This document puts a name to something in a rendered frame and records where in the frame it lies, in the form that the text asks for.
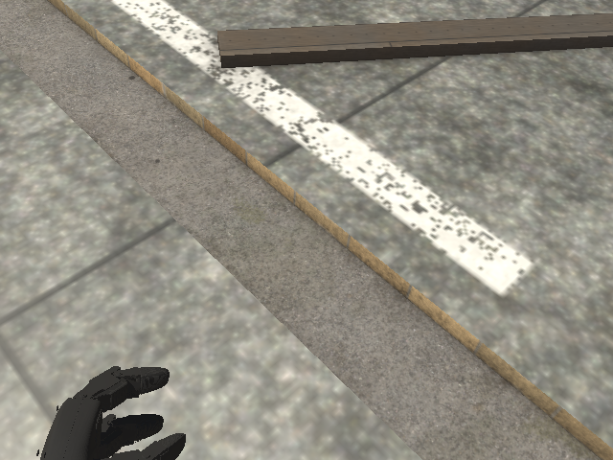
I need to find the robot left hand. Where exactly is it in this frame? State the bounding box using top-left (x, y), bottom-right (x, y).
top-left (36, 366), bottom-right (186, 460)

